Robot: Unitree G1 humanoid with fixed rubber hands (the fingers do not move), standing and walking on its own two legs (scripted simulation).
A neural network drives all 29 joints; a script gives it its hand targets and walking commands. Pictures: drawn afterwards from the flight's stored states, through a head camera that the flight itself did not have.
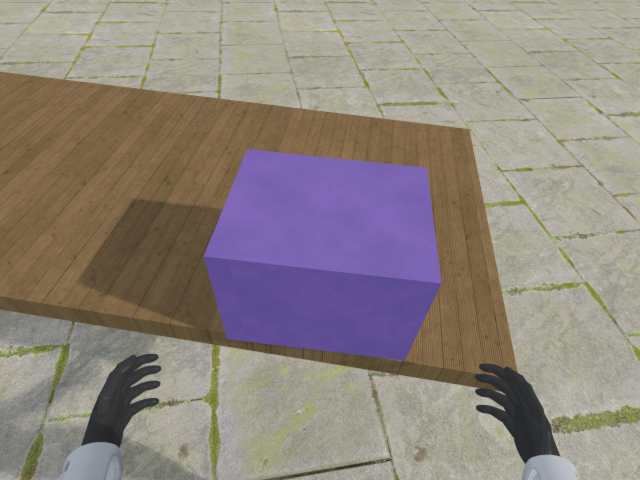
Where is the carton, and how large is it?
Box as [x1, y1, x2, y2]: [204, 149, 441, 360]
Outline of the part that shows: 247,149 204,254 206,266 226,337 230,339 404,360 441,283 426,168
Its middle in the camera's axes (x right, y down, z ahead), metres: +0.01 +0.02 +0.60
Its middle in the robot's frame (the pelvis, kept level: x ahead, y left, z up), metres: +0.43 +0.01 +0.01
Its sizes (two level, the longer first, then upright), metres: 0.280 0.220 0.204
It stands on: a table, 0.69 m high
